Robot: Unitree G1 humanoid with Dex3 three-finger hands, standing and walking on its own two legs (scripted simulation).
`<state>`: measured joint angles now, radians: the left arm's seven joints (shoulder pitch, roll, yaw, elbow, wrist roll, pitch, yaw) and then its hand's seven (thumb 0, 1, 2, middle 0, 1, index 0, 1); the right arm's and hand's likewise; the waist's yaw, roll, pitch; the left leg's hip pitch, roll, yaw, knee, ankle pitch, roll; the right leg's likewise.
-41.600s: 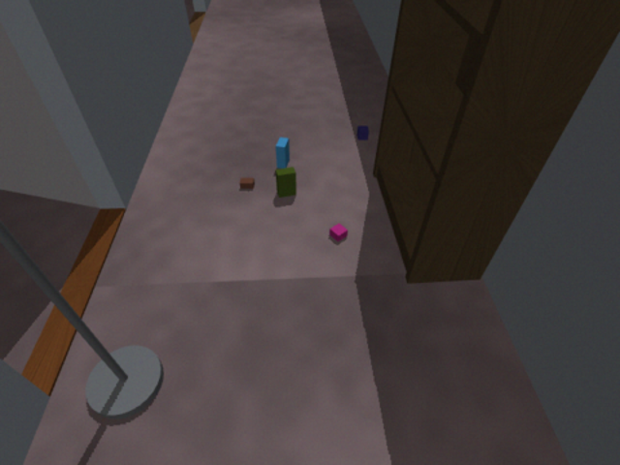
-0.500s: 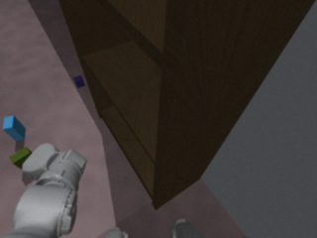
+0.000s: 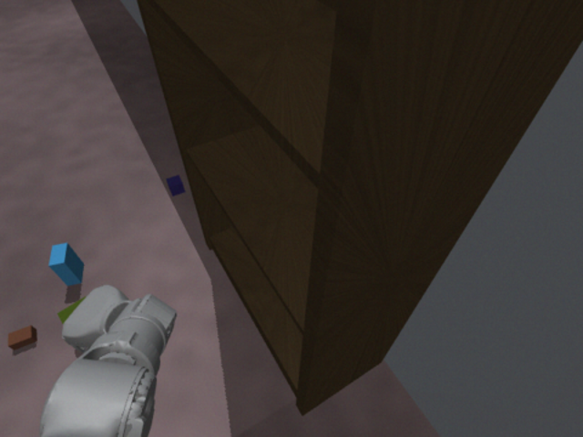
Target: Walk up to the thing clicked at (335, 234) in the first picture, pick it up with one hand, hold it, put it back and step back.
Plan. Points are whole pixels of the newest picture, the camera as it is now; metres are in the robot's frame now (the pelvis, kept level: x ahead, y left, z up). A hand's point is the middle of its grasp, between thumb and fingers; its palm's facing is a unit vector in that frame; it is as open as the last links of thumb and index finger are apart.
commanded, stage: hold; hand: left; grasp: from above
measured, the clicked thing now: (116, 347) +0.33 +0.27 -0.10
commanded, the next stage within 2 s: crouch in 1.92 s
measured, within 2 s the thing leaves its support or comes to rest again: neither
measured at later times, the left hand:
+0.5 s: hand (119, 322) +0.34 +0.25 -0.03, palm faces -0.17 -0.39 -0.90, open 6.9 cm
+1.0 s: hand (122, 312) +0.34 +0.24 -0.01, palm faces -0.16 -0.40 -0.90, open 7.3 cm
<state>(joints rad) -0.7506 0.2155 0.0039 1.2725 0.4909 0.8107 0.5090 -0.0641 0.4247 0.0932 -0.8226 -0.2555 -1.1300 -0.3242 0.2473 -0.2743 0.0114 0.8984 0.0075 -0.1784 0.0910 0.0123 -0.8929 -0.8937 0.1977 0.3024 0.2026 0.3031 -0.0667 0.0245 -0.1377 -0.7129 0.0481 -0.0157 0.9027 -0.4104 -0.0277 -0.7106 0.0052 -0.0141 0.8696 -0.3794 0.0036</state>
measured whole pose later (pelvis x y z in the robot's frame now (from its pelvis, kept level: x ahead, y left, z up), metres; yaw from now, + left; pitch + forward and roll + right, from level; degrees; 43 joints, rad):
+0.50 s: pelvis +0.02 +0.00 +0.02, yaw +0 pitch +9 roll +0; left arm -0.70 0.18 -0.03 1.19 0.50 0.83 0.50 -0.03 0.41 0.12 -0.79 -0.33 -0.98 -0.37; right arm 0.23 -0.28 0.00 0.87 0.02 -0.15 0.11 0.01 -0.91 -0.90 0.20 0.30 0.20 0.30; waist -0.04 0.02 -0.11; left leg -0.56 0.04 0.00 0.78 -0.39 -0.02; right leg -0.56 -0.01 -0.01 0.77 -0.37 0.01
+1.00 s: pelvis +0.03 +0.00 +0.03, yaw +0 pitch +7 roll +0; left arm -0.69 0.17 -0.04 1.14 0.49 0.88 0.48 -0.02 0.36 0.20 -0.80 -0.34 -0.93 -0.39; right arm 0.21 -0.29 0.00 0.86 0.02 -0.14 0.11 0.01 -0.91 -0.90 0.20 0.30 0.20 0.30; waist -0.03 0.03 -0.10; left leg -0.46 0.04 0.00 0.69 -0.36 -0.03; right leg -0.47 0.00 -0.01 0.69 -0.35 0.00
